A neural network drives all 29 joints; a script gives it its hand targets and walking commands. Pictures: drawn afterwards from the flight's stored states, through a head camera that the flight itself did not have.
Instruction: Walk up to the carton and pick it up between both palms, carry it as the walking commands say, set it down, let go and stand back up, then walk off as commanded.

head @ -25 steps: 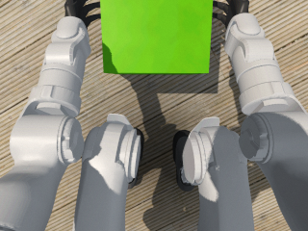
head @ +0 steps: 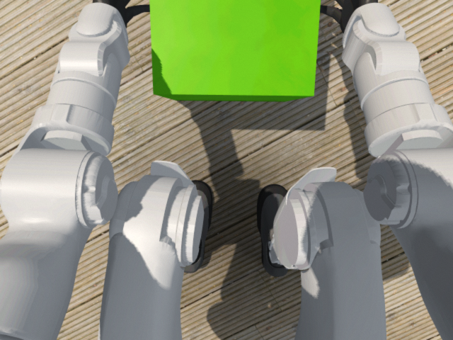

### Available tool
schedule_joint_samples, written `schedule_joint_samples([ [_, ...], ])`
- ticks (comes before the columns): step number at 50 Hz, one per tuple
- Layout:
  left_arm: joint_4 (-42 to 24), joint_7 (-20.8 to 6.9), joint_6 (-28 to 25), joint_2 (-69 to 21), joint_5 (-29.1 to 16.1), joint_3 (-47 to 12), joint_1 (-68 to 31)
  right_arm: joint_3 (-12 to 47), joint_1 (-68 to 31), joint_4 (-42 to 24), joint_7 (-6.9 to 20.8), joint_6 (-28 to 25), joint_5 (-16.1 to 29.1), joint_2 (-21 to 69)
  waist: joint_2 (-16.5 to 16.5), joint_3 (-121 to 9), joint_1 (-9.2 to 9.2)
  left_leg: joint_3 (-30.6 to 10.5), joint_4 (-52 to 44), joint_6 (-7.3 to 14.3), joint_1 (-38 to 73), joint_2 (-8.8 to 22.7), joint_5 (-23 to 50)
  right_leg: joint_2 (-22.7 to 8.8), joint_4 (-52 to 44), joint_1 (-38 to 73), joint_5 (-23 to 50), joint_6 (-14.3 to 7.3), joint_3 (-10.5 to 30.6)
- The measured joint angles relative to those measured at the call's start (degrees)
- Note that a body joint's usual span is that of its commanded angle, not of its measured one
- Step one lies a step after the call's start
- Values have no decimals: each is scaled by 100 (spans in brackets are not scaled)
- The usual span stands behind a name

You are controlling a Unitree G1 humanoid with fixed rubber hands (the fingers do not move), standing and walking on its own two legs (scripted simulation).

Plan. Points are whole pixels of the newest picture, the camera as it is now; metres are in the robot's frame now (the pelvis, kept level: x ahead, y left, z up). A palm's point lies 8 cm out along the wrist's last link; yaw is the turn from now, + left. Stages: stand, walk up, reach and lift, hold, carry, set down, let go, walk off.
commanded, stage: set down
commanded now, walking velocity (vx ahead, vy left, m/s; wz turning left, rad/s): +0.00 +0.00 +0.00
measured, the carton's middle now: (232, 18) +0.55 +0.02 -0.24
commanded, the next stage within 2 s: none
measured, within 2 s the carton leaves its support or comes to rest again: neither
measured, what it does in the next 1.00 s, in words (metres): stands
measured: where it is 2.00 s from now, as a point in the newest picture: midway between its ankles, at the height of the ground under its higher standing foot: (233, 242)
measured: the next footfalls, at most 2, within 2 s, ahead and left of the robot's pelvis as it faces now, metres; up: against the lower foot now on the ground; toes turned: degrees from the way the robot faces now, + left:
none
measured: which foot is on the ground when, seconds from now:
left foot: down 0.00-1.00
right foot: down 0.00-1.00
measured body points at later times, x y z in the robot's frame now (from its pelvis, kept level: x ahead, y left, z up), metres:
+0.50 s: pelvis +0.00 +0.00 -0.01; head +0.35 +0.01 +0.26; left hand +0.54 +0.18 -0.17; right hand +0.56 -0.14 -0.16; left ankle +0.11 +0.09 -0.30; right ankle +0.11 -0.10 -0.30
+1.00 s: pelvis +0.00 +0.00 +0.00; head +0.37 +0.01 +0.25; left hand +0.52 +0.23 -0.20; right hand +0.55 -0.18 -0.18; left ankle +0.12 +0.09 -0.30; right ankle +0.11 -0.10 -0.30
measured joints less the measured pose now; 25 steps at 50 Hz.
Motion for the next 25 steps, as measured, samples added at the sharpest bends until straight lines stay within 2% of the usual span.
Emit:
schedule_joint_samples([
  [17,154,-218,-43,99,97,82,-127,38,-160,154,115,-4,-23,-39,-39,150,39,-60,110,-44,37,59,2,-28,76,13,61,-90,-102],
  [25,331,-121,-265,164,-136,-67,-205,131,-262,314,52,-182,121,-52,-26,253,28,-72,122,-32,62,72,20,-45,73,52,78,-88,-120],
])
